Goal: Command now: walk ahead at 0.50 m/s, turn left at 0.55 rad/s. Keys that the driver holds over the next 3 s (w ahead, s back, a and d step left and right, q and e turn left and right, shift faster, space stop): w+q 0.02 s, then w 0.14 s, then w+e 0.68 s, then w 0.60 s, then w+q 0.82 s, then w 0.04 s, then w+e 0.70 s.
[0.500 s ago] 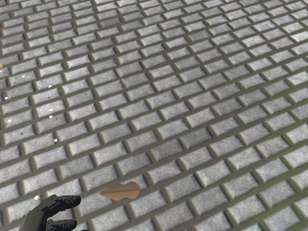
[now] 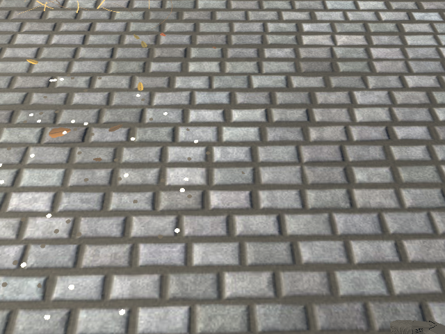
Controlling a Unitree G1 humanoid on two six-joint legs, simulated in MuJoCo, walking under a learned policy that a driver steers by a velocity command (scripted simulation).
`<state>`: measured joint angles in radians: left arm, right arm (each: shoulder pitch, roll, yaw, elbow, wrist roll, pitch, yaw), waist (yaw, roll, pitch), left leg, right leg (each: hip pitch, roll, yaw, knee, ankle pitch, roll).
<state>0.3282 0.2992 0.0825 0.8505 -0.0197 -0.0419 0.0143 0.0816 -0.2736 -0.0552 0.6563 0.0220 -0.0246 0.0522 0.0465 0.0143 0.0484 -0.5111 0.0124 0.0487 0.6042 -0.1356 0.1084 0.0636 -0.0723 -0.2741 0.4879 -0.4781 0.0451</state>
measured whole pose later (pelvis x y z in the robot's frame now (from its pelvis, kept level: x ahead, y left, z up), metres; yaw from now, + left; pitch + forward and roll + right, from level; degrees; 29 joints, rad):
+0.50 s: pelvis +0.29 +0.00 +0.01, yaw -1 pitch +2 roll +2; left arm 0.11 0.26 0.04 0.73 -0.02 -0.07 -0.06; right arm 0.31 -0.29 -0.06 0.81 0.00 -0.05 -0.01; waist -0.06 -0.04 0.01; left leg 0.11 -0.07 0.08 0.23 -0.39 0.05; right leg -0.59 -0.03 -0.02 0.56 0.00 -0.05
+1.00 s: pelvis +0.59 -0.02 +0.01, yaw -17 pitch +2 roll -1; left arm 0.37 0.30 0.07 0.75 -0.02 -0.04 0.01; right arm 0.07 -0.28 -0.03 0.67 0.00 -0.12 0.02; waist 0.08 0.03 0.00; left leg -0.47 0.01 -0.05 0.47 -0.01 -0.01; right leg -0.07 0.10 0.20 0.47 -0.42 -0.05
